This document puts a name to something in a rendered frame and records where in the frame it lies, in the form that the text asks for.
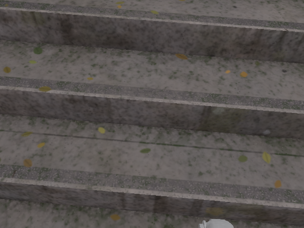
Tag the right robot thigh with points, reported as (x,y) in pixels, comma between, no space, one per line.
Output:
(216,223)

